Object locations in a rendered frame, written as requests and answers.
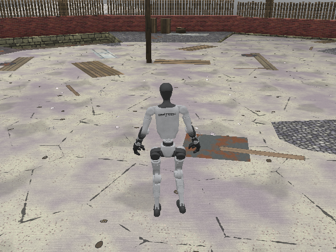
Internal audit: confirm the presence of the robot left forearm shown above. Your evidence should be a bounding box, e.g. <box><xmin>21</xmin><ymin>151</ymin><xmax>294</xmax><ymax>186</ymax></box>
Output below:
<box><xmin>135</xmin><ymin>127</ymin><xmax>146</xmax><ymax>146</ymax></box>

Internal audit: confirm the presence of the left robot foot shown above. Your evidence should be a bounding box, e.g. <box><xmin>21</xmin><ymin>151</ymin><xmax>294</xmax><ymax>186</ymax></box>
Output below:
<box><xmin>153</xmin><ymin>203</ymin><xmax>161</xmax><ymax>217</ymax></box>

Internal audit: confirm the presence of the robot left hand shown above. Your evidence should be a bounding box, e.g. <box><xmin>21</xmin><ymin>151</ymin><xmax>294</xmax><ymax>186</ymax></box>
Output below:
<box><xmin>133</xmin><ymin>143</ymin><xmax>145</xmax><ymax>155</ymax></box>

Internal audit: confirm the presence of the left robot upper arm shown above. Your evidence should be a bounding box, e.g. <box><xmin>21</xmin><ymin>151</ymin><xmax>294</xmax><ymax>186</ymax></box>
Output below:
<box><xmin>141</xmin><ymin>106</ymin><xmax>156</xmax><ymax>135</ymax></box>

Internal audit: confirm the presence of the right robot foot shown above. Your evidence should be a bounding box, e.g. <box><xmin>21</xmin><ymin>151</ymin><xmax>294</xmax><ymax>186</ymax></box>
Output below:
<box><xmin>176</xmin><ymin>199</ymin><xmax>186</xmax><ymax>214</ymax></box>

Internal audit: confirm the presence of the robot right forearm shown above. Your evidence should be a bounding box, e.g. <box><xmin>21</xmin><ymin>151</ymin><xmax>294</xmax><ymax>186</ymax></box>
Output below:
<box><xmin>188</xmin><ymin>126</ymin><xmax>199</xmax><ymax>144</ymax></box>

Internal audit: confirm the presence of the right robot upper arm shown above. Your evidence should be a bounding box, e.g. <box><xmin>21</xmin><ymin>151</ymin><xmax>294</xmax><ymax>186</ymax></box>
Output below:
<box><xmin>177</xmin><ymin>105</ymin><xmax>193</xmax><ymax>133</ymax></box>

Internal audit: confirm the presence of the robot foot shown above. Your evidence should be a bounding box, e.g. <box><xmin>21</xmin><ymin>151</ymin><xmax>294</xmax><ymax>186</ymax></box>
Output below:
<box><xmin>176</xmin><ymin>199</ymin><xmax>186</xmax><ymax>214</ymax></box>
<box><xmin>153</xmin><ymin>203</ymin><xmax>161</xmax><ymax>217</ymax></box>

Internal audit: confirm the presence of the robot right hand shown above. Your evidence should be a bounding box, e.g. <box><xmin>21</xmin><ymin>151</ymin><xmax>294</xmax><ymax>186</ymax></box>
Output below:
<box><xmin>188</xmin><ymin>142</ymin><xmax>201</xmax><ymax>153</ymax></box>

